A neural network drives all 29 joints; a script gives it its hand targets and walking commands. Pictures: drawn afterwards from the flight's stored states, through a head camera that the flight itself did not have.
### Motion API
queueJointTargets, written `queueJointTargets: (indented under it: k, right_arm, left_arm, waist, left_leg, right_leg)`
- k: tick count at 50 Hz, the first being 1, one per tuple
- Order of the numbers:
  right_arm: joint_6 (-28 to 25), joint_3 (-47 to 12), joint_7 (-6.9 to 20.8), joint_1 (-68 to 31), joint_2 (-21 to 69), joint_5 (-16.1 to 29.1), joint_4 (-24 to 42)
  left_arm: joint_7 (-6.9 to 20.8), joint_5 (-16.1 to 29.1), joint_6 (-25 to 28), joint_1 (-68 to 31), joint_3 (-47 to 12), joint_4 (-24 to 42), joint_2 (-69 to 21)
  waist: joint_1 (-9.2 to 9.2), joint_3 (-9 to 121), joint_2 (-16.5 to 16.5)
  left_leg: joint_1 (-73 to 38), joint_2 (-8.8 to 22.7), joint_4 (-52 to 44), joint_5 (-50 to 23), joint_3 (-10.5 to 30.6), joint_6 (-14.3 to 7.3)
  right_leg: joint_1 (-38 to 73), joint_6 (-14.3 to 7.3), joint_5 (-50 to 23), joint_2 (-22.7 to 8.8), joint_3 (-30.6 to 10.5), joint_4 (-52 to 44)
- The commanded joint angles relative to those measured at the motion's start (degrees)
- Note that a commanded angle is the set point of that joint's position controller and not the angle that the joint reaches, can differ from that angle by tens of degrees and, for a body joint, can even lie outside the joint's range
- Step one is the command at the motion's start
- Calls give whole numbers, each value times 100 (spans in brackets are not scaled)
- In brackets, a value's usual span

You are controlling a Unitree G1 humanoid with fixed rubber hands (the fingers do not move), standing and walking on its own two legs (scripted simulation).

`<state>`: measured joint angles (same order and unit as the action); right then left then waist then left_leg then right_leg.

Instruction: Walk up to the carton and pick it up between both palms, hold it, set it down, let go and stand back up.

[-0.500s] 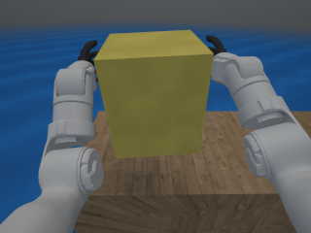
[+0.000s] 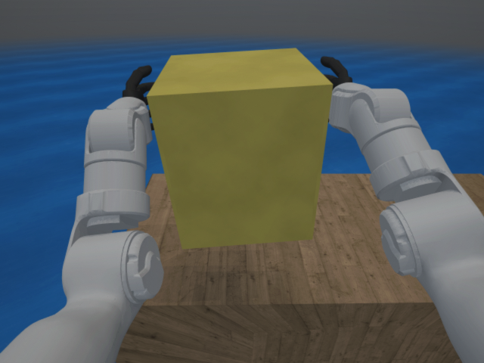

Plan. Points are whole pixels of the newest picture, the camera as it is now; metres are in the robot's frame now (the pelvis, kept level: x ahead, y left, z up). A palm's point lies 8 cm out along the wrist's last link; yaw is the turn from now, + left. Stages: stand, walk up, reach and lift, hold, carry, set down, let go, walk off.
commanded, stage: hold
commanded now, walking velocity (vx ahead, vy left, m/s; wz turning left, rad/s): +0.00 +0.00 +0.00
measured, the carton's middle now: (240, 145) +0.38 -0.01 +0.26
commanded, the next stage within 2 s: none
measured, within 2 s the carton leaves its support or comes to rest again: neither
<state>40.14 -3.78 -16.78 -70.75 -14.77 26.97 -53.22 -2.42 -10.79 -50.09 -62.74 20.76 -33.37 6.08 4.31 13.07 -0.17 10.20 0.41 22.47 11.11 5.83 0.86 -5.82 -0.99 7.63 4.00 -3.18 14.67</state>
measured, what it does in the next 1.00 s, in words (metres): stands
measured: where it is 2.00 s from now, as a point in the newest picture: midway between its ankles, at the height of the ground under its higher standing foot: outside the picture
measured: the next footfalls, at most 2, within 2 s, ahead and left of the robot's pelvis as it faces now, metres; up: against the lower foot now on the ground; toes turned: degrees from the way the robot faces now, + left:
none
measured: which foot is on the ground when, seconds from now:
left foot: down 0.00-1.00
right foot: down 0.00-1.00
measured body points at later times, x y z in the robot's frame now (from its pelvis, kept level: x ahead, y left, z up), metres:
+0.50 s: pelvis +0.00 +0.00 +0.00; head -0.10 +0.02 +0.44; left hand +0.39 +0.15 +0.33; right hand +0.38 -0.15 +0.34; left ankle +0.01 +0.12 -0.75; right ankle +0.00 -0.11 -0.75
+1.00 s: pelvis +0.00 +0.00 +0.00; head -0.09 +0.02 +0.44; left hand +0.39 +0.15 +0.33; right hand +0.38 -0.15 +0.33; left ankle +0.01 +0.12 -0.75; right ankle +0.00 -0.11 -0.75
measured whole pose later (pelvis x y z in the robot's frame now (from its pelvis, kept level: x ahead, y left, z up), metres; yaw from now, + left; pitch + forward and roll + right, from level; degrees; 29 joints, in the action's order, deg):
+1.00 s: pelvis +0.00 +0.00 +0.00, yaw +1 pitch -1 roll -2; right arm 40.5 -3.5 -17.8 -69.1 -14.0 26.7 -50.1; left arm -1.0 -11.8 -49.7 -63.4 20.5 -33.4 7.0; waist 4.7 12.3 0.2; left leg 10.1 0.3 22.4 10.8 6.4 0.9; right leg -5.3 -1.0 7.4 3.9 -2.7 14.2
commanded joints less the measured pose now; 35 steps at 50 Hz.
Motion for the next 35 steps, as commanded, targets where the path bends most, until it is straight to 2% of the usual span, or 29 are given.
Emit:
queueJointTargets:
  k: [1,4,5,8,9,11,13,14,15,17,18,21,28,35]
  right_arm:
    - [-206,-483,826,-4688,3931,993,1813]
    - [-247,-513,791,-4745,3957,996,2115]
    - [-231,-547,783,-4722,3944,1037,2108]
    - [-200,-604,792,-4672,3950,1078,2016]
    - [-213,-641,799,-4674,3974,1092,2049]
    - [-201,-625,793,-4568,3947,1100,2026]
    - [-199,-568,779,-4501,3845,1076,2062]
    - [-235,-648,778,-4623,3939,1123,2274]
    - [-201,-587,775,-4571,3869,1081,2115]
    - [-227,-649,788,-4651,3927,1099,2256]
    - [-168,-629,793,-4391,4121,1149,1943]
    - [-182,-588,808,-4622,4029,1133,2097]
    - [-189,-421,804,-4663,3895,899,1923]
    - [-204,-421,781,-4633,3850,878,1935]
  left_arm:
    - [736,1030,401,-4382,-1733,554,-3517]
    - [762,1120,417,-4224,-1797,500,-3572]
    - [749,1128,437,-4303,-1851,629,-3562]
    - [729,1097,414,-4330,-1837,668,-3598]
    - [718,1069,415,-4307,-1798,691,-3567]
    - [717,1040,399,-4253,-1768,755,-3537]
    - [744,1065,364,-4138,-1860,728,-3570]
    - [744,1146,391,-4259,-1929,926,-3603]
    - [741,1076,370,-4227,-1872,765,-3554]
    - [744,1099,379,-4181,-1905,780,-3590]
    - [777,958,442,-4629,-1747,1060,-3313]
    - [819,983,416,-4534,-1787,844,-3376]
    - [865,982,446,-4375,-1645,390,-3422]
    - [925,979,482,-4349,-1595,356,-3382]
  waist:
    - [28,1694,249]
    - [99,1916,168]
    - [113,2003,258]
    - [73,1887,249]
    - [1,1891,243]
    - [14,1952,194]
    - [129,1882,277]
    - [117,2055,227]
    - [136,1834,247]
    - [93,1919,192]
    - [-68,1817,353]
    - [-54,1916,341]
    - [35,1707,246]
    - [84,1751,262]
  left_leg:
    - [-435,-166,-205,-924,-162,168]
    - [-514,-186,-134,-1047,-149,154]
    - [-571,-184,-108,-1226,-136,206]
    - [-550,-166,-118,-1233,-134,207]
    - [-516,-175,-130,-1214,-135,186]
    - [-597,-166,-113,-1337,-131,196]
    - [-630,-172,-99,-1346,-136,240]
    - [-669,-174,-60,-1447,-128,232]
    - [-659,-174,-81,-1368,-137,230]
    - [-666,-168,-94,-1250,-126,186]
    - [-540,-211,-138,-1347,-130,198]
    - [-553,-199,-108,-1257,-160,190]
    - [-330,-157,-247,-892,-168,173]
    - [-358,-160,-221,-1059,-148,203]
  right_leg:
    - [518,325,-946,18,-23,-61]
    - [660,341,-1257,20,-40,-39]
    - [730,331,-1416,39,-16,12]
    - [634,325,-1208,57,1,-18]
    - [635,333,-1174,36,-17,-9]
    - [692,333,-1340,50,-10,20]
    - [670,328,-1404,49,-11,1]
    - [715,346,-1479,68,6,15]
    - [624,339,-1401,53,-1,-13]
    - [598,343,-1270,53,-3,-20]
    - [592,336,-1052,66,92,16]
    - [553,293,-882,67,41,-42]
    - [563,191,-679,51,4,-99]
    - [666,171,-852,36,10,-94]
